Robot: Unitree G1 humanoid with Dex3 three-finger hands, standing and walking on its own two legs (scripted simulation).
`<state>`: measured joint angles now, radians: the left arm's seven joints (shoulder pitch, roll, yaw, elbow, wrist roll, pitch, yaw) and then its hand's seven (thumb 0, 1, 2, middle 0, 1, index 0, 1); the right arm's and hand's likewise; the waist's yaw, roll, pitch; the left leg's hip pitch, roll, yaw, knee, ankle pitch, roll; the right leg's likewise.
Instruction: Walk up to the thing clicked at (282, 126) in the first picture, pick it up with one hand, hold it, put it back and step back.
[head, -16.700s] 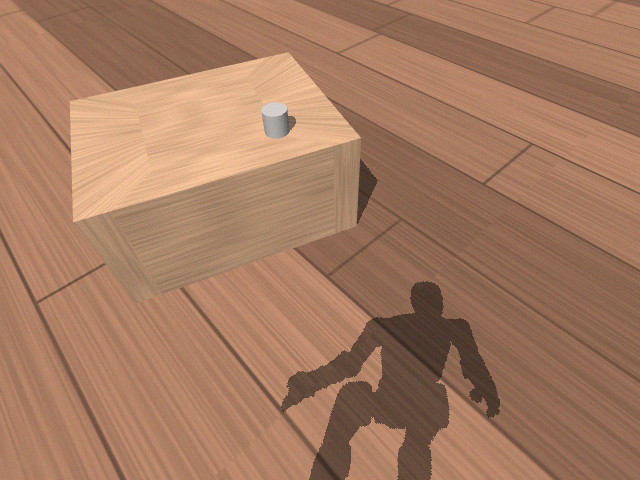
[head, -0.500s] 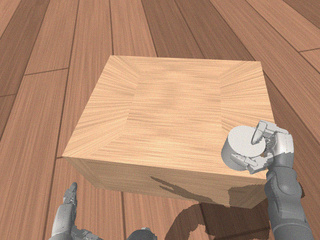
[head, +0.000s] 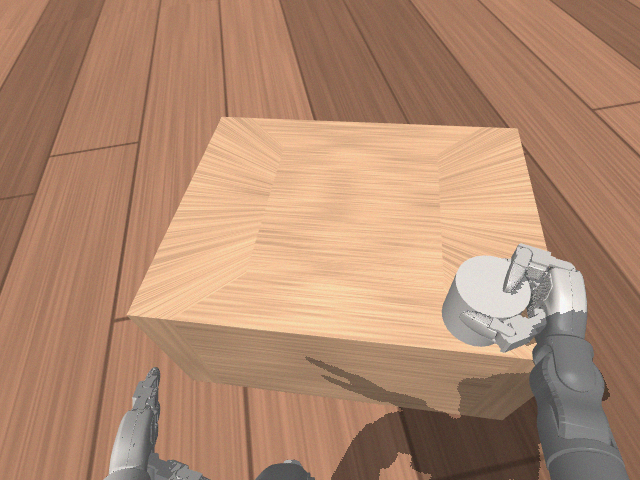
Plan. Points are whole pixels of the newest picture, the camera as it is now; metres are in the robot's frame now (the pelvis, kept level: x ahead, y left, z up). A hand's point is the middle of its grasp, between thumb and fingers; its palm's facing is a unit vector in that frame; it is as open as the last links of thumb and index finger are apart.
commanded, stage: hold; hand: right
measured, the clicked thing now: (482, 301) +0.34 -0.16 +0.01
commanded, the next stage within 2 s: crouch in 1.80 s
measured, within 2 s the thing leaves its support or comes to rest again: neither
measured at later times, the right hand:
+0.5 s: hand (498, 287) +0.34 -0.17 +0.05, palm faces +0.14 +0.99 +0.01, open 7.5 cm
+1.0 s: hand (493, 292) +0.33 -0.16 +0.04, palm faces +0.13 +0.99 +0.01, open 7.4 cm
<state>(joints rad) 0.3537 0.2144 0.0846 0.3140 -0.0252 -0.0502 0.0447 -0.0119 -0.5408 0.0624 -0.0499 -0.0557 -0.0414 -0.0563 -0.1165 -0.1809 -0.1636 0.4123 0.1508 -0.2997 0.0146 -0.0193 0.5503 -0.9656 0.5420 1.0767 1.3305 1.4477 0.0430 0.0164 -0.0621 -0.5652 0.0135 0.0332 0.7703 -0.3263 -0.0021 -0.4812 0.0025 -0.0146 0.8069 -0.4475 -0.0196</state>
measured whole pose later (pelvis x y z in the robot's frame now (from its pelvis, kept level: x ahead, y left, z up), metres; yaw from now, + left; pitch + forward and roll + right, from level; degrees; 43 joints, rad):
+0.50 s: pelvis +0.00 +0.00 +0.00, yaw +0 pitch +7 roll +0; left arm 0.33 0.21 0.08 0.35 -0.02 -0.06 0.05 -0.01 -0.54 0.06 -0.05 -0.06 -0.04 -0.05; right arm -0.13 -0.18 -0.16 0.43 0.15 -0.31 0.01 -0.02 0.57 -0.98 0.55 1.09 1.34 1.46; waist 0.04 0.02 -0.06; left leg -0.56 0.01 0.03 0.76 -0.32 0.00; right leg -0.47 0.00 -0.01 0.79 -0.44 -0.01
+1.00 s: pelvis +0.00 +0.01 +0.00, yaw +0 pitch +7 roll +0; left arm 0.33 0.21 0.07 0.33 -0.02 -0.05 0.05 -0.01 -0.53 0.06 -0.05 -0.06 -0.05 -0.05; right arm -0.12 -0.18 -0.16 0.46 0.15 -0.33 0.02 -0.02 0.56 -0.98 0.54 1.09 1.35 1.47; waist 0.05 0.02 -0.06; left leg -0.56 0.01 0.04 0.76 -0.32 0.01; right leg -0.48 0.00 -0.01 0.79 -0.44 -0.01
